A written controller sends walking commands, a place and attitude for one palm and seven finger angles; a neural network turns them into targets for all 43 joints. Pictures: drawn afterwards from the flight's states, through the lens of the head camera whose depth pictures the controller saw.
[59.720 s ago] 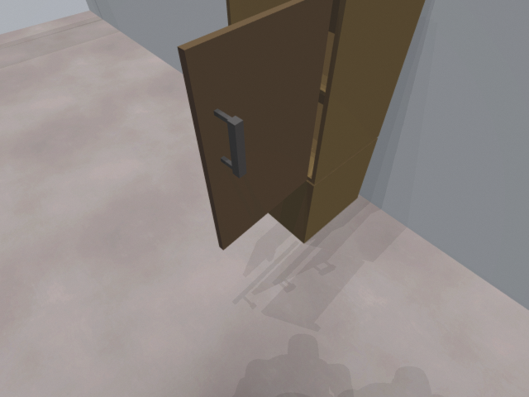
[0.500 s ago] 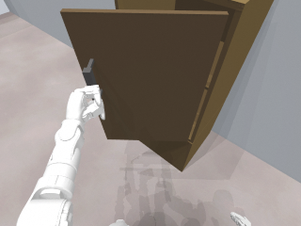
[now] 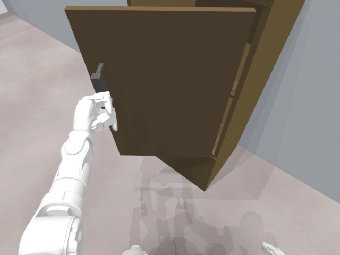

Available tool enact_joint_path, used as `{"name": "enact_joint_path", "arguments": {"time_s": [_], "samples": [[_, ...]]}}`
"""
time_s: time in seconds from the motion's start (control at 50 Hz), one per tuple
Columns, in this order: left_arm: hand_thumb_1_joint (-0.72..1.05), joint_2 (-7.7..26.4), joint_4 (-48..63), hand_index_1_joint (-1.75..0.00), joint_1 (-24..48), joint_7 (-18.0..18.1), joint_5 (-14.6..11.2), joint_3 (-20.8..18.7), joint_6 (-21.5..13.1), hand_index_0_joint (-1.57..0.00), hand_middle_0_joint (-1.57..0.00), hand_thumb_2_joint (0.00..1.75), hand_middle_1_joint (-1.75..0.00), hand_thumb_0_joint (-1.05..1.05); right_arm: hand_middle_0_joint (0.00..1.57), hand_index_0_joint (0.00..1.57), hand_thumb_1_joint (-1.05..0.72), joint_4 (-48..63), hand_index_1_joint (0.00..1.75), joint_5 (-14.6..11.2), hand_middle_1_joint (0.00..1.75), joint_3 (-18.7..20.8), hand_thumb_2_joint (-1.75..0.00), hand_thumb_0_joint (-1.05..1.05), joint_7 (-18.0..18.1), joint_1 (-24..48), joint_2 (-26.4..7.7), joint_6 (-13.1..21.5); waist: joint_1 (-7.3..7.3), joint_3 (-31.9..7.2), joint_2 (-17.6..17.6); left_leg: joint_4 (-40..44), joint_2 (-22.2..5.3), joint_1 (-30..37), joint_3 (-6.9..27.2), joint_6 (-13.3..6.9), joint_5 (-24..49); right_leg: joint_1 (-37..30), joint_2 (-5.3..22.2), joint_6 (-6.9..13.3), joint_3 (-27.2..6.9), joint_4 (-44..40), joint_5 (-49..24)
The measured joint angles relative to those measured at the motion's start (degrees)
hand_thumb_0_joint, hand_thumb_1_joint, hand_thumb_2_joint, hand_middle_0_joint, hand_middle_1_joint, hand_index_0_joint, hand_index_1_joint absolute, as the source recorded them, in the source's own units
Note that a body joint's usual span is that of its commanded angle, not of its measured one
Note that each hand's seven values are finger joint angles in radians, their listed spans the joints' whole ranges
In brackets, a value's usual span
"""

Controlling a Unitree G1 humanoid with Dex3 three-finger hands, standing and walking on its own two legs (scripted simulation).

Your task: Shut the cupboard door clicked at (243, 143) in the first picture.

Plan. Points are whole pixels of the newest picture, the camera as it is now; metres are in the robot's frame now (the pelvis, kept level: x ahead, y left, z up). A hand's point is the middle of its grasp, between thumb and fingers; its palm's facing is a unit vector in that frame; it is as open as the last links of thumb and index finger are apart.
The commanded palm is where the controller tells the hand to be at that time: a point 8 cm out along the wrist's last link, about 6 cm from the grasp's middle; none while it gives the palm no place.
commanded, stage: push the door shut along its arc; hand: left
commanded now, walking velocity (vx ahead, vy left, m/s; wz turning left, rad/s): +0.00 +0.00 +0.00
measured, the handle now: (105, 91) +0.51 +0.17 +0.09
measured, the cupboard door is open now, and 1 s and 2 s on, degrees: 37 22 12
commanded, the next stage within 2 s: pull the fist back off the door in 1.62 s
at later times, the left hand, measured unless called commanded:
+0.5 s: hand (118, 102) +0.46 +0.13 +0.10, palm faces -0.17 -0.98 -0.02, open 3.1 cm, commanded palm +0.46 +0.18 +0.09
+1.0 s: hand (129, 85) +0.53 +0.11 +0.10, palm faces -0.29 -0.96 -0.02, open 3.1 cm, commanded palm +0.53 +0.14 +0.09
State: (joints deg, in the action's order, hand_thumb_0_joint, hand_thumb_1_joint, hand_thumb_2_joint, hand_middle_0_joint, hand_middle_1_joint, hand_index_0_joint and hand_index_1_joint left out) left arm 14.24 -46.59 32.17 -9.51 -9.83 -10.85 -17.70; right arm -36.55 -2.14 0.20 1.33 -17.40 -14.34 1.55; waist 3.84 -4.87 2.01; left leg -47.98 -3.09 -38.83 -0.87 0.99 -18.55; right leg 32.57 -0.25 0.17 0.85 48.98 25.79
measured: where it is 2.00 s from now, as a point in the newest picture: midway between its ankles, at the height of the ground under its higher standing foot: outside the picture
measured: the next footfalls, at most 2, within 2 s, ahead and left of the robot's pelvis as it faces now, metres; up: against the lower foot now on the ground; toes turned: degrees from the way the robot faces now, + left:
none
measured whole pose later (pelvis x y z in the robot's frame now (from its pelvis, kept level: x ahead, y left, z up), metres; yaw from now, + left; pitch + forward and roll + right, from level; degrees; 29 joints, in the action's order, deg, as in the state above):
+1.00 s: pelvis -0.02 +0.01 -0.04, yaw -1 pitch +21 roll -3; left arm 29.0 -74.0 67.0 -20.7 -5.1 -14.8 -15.1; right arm -39.1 -0.1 -0.7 0.6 -23.7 -15.7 3.2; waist 12.5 -5.7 3.3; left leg -60.2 -4.1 -60.2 0.7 0.0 -21.0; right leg 52.4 -1.4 -0.6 1.7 58.8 27.3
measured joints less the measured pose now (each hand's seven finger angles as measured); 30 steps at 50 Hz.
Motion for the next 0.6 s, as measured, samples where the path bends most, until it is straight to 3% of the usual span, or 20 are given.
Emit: {"name": "enact_joint_path", "arguments": {"time_s": [0.28, 0.6], "samples": [[0.9, 3.1, -11.4, -1.5, 10.5, -3.9, 0.5, -0.6, -1.2, -1.3, -1.31, 0.9, -1.5, 0.01, 0.2, 0.2, -0.9, -0.7, 0.3, 0.2, 0.3, -0.5, -0.9, 0.01, -0.1, -1.1, -0.3, -0.4, 1.24, -0.2, -0.1, -2.4, 0.2, -3.7, 0.4, -0.3, -0.4, 3.3, 0.2, -0.3, 0.4, 2.1, 0.4], [0.9, 8.0, -21.5, -1.5, 22.2, -7.2, 1.4, -1.8, -1.1, -1.31, -1.31, 0.9, -1.5, 0.01, 0.2, 0.2, -0.9, -3.1, 0.3, 0.9, 0.3, -0.3, -0.9, 0.01, -0.1, -4.0, -1.3, 0.3, 4.49, -0.3, 0.2, -6.4, -0.1, -11.4, 1.2, -0.6, -0.8, 10.4, -0.2, -0.5, 0.9, 5.4, 0.7]]}}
